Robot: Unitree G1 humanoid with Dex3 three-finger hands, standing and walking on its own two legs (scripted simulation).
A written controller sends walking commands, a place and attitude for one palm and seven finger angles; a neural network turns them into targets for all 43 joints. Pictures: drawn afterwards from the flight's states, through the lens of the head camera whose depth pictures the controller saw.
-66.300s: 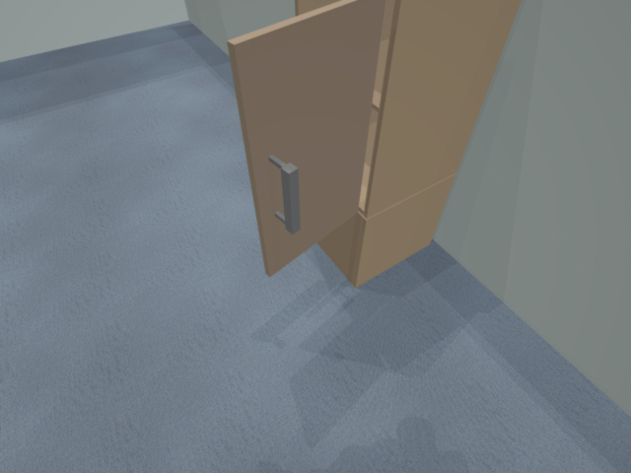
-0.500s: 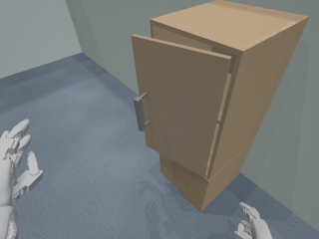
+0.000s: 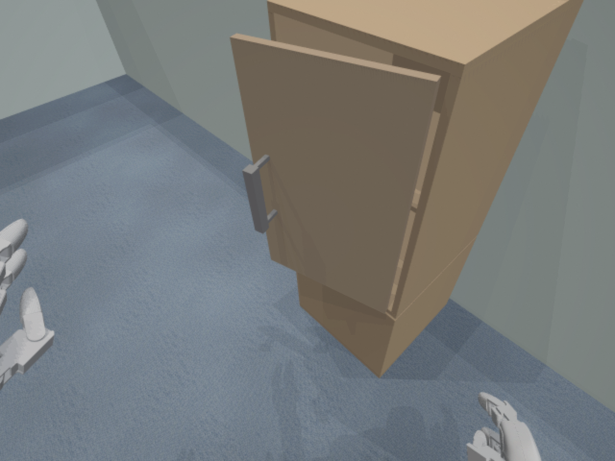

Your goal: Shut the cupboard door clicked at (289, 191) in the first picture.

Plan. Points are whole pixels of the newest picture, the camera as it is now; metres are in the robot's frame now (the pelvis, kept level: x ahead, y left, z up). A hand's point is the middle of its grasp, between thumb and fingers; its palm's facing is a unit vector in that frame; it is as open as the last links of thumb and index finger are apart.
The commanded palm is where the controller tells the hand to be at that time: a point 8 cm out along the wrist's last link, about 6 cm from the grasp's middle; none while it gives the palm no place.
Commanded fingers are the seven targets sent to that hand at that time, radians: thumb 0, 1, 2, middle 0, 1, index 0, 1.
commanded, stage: step back with the hand held close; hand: left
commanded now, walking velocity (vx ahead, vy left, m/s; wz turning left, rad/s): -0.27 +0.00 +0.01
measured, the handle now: (263, 195) +0.64 +0.14 -0.06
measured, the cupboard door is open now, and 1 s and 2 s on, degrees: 15 15 15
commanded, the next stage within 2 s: stop stepping back and stand still in 1.34 s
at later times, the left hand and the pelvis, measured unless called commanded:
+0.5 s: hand out of the picture +0.14 +0.28 +0.16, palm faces +0.47 -0.76 -0.45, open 7.4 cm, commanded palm +0.08 +0.31 +0.18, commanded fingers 0.00 0.90 0.90 -0.20 -0.30 -0.20 -0.30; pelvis -0.06 +0.01 -0.01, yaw +1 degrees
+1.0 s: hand out of the picture +0.10 +0.28 +0.17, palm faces +0.47 -0.75 -0.46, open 7.4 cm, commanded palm +0.04 +0.31 +0.18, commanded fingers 0.00 0.90 0.90 -0.20 -0.30 -0.20 -0.30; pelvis -0.09 +0.00 -0.01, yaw +1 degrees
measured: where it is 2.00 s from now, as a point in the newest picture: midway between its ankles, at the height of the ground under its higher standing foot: outside the picture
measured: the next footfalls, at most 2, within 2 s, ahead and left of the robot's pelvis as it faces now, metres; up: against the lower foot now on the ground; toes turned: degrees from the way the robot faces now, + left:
right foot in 0.94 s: -0.12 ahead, -0.12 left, +0.00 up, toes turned +4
left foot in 1.36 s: -0.08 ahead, +0.11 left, +0.00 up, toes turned +1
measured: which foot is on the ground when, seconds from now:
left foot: down 0.00-1.00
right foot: down 0.00-0.80, up 0.82-0.92, down 0.94-1.00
